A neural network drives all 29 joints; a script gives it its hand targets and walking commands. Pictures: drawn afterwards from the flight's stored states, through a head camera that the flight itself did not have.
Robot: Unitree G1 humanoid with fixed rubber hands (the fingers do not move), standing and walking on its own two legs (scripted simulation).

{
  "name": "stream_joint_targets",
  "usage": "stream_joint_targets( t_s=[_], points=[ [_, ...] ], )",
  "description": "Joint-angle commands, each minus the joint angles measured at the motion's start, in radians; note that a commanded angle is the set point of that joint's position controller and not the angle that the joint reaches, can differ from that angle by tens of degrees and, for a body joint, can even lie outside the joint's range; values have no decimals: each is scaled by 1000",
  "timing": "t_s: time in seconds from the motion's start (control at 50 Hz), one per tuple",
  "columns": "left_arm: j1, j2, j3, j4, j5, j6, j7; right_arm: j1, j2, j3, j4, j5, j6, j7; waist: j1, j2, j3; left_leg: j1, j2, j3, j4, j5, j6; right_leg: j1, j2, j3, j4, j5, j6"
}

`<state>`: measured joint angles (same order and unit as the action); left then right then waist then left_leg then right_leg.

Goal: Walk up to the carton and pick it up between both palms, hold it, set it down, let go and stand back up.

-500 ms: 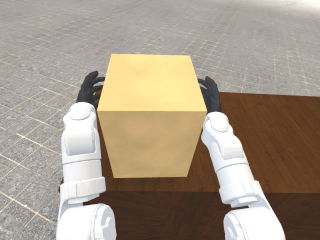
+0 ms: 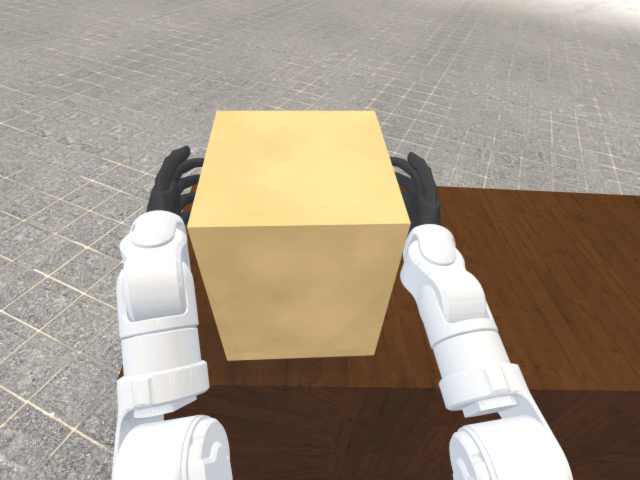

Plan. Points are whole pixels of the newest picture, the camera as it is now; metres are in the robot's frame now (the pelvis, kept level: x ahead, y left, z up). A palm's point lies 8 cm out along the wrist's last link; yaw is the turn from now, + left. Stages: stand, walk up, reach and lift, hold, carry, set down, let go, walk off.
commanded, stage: hold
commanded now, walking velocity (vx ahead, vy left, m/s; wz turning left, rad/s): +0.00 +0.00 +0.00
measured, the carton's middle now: (299, 238) +0.39 +0.01 +0.14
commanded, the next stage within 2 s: none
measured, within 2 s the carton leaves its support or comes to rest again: neither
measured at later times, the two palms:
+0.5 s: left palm (183, 215) +0.35 +0.14 +0.20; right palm (435, 226) +0.35 -0.15 +0.19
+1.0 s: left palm (170, 216) +0.36 +0.16 +0.19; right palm (420, 224) +0.35 -0.13 +0.19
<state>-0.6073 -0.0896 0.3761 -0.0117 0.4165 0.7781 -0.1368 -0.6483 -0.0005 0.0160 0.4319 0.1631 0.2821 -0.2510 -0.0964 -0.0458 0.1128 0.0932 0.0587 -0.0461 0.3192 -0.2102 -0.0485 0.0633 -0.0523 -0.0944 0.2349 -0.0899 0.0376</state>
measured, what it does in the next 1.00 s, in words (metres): stands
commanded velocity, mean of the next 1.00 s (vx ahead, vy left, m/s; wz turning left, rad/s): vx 0.00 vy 0.00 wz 0.00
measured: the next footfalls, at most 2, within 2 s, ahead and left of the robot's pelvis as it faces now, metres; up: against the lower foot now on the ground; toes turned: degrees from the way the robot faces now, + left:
none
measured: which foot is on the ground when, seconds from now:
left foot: down 0.00-1.00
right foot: down 0.00-1.00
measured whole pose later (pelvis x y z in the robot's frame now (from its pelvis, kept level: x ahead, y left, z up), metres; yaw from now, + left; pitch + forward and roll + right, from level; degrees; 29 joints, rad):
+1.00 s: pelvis +0.00 +0.00 +0.00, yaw -1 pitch -12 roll -1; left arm -0.61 -0.10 0.38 0.01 0.43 0.77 -0.14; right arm -0.64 0.00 0.01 0.46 0.16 0.27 -0.25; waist -0.10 -0.06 0.11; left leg 0.11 0.06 -0.03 0.32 -0.22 -0.04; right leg 0.08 -0.05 -0.08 0.23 -0.09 0.04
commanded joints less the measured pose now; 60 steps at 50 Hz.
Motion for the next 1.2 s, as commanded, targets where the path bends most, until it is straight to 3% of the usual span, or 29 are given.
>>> stream_joint_targets(
  t_s=[0.0, 0.04, 0.08, 0.1, 0.16, 0.22, 0.3, 0.32, 0.36, 0.38, 0.4, 0.46, 0.48, 0.52, 0.58, 0.64, 0.7, 0.72, 0.74, 0.76, 0.78, 0.8, 0.94, 0.96, 1.0, 1.04, 1.1, 1.14, 1.18],
  points=[
    [-489, -449, -512, -51, -156, -64, -99, -639, 504, 355, -321, 66, -75, 97, -23, 60, -389, -89, -126, 134, -17, 357, -10, 248, 109, -47, 40, 192, 2],
    [-491, -437, -486, -33, -143, -59, -101, -594, 479, 323, -257, 46, -59, 105, -24, 65, -323, -117, -110, 126, -38, 315, -9, 236, 115, -48, 23, 123, 4],
    [-481, -438, -481, -25, -134, -49, -101, -606, 471, 313, -263, 39, -54, 111, -21, 66, -323, -124, -107, 128, -67, 250, -1, 225, 113, -46, 16, 66, -4],
    [-488, -446, -471, 6, -132, -45, -100, -592, 468, 301, -227, 28, -56, 115, -1, 67, -292, -165, -97, 128, -74, 226, 5, 209, 114, -49, 17, 30, -14],
    [-500, -441, -458, 6, -115, -41, -98, -585, 458, 290, -198, 28, -62, 129, -21, 87, -273, -168, -93, 137, -99, 200, 9, 230, 113, -48, 18, 6, -20],
    [-497, -456, -453, 19, -123, -44, -95, -618, 482, 301, -190, 29, -77, 141, -1, 73, -286, -150, -89, 136, -82, 232, 13, 225, 116, -46, 26, 12, -20],
    [-508, -473, -486, -7, -147, -57, -87, -669, 484, 313, -247, 48, -105, 135, -16, 88, -348, -100, -100, 137, -39, 336, 0, 212, 121, -50, 17, 72, -15],
    [-513, -468, -485, 11, -142, -55, -84, -665, 473, 310, -227, 47, -101, 134, -6, 89, -334, -112, -99, 131, -40, 325, -3, 204, 120, -42, 19, 56, -24],
    [-534, -456, -466, 32, -128, -57, -88, -664, 468, 284, -207, 27, -90, 135, -28, 84, -310, -132, -104, 137, -60, 243, 8, 201, 112, -44, 9, 13, -13],
    [-528, -453, -452, 41, -124, -54, -88, -664, 478, 297, -199, 33, -89, 136, -1, 80, -309, -150, -106, 140, -67, 226, 16, 214, 115, -39, 10, 9, -12],
    [-527, -443, -459, 39, -125, -53, -91, -664, 494, 294, -198, 25, -86, 133, -10, 76, -322, -155, -103, 142, -70, 195, 20, 215, 107, -36, 9, 4, -13],
    [-544, -422, -414, 87, -117, -56, -96, -681, 516, 297, -168, 15, -76, 133, 26, 45, -298, -208, -105, 152, -93, 121, 41, 233, 95, -24, 13, -31, -9],
    [-566, -434, -417, 94, -118, -60, -100, -693, 530, 288, -178, 2, -78, 132, 14, 34, -310, -215, -113, 153, -94, 99, 48, 223, 90, -27, 10, -43, -11],
    [-561, -431, -419, 83, -128, -65, -98, -720, 534, 320, -211, 28, -89, 129, 21, 18, -330, -204, -118, 153, -79, 123, 49, 241, 88, -24, 12, -13, -3],
    [-578, -435, -448, 73, -140, -78, -95, -729, 526, 314, -241, 30, -97, 123, 3, 23, -397, -166, -121, 154, -66, 177, 35, 245, 93, -37, 26, 36, -3],
    [-573, -408, -419, 84, -129, -81, -106, -728, 534, 310, -211, 28, -80, 112, -3, 7, -372, -163, -126, 149, -55, 160, 46, 253, 84, -26, 18, 73, 13],
    [-550, -418, -428, 51, -127, -74, -105, -665, 528, 339, -211, 50, -77, 102, 0, 27, -382, -146, -129, 147, -49, 245, 31, 264, 87, -37, 31, 145, 11],
    [-531, -419, -440, 38, -136, -72, -108, -654, 520, 354, -241, 56, -75, 99, -14, 7, -382, -125, -132, 140, -41, 280, 27, 284, 96, -35, 35, 179, 11],
    [-523, -399, -435, 9, -132, -66, -116, -630, 508, 342, -226, 68, -64, 98, -23, 27, -364, -131, -129, 138, -39, 292, 23, 287, 94, -32, 32, 206, 16],
    [-494, -403, -430, 17, -131, -58, -118, -614, 517, 352, -229, 68, -59, 95, -8, 20, -349, -118, -129, 134, -35, 308, 21, 286, 91, -33, 36, 232, 17],
    [-516, -400, -423, 38, -114, -54, -121, -619, 495, 331, -195, 52, -51, 100, -16, 25, -334, -117, -123, 136, -45, 286, 19, 277, 98, -37, 31, 192, 18],
    [-505, -407, -408, 51, -103, -52, -127, -606, 502, 314, -181, 45, -48, 103, -3, 39, -293, -152, -118, 134, -59, 232, 19, 251, 94, -38, 17, 129, 15],
    [-499, -448, -464, 1, -127, -55, -112, -629, 493, 326, -251, 57, -79, 113, -10, 66, -329, -104, -102, 134, -39, 332, -2, 243, 121, -51, 19, 132, -11],
    [-511, -454, -478, -29, -131, -55, -109, -626, 479, 327, -257, 68, -86, 112, -26, 86, -328, -101, -106, 136, -37, 351, -6, 237, 116, -53, 22, 132, -10],
    [-509, -460, -498, -7, -143, -61, -104, -617, 491, 315, -249, 46, -90, 115, -28, 90, -342, -97, -100, 125, -30, 361, -12, 224, 122, -43, 19, 118, -16],
    [-486, -472, -528, -73, -161, -69, -89, -606, 480, 349, -297, 73, -102, 114, -37, 86, -367, -68, -103, 123, -15, 436, -19, 228, 126, -58, 27, 161, -16],
    [-462, -485, -554, -89, -162, -66, -81, -577, 469, 346, -280, 76, -99, 115, -37, 131, -354, -52, -105, 112, -4, 479, -41, 202, 126, -50, 25, 146, -19],
    [-465, -464, -527, -42, -143, -56, -86, -573, 454, 320, -251, 55, -83, 118, -39, 101, -320, -76, -101, 114, -28, 377, -21, 196, 123, -51, 16, 86, -24],
    [-466, -465, -510, -32, -126, -46, -85, -558, 456, 313, -231, 37, -75, 123, -18, 108, -294, -114, -93, 117, -51, 302, -22, 199, 121, -55, 17, 51, -25]
  ],
)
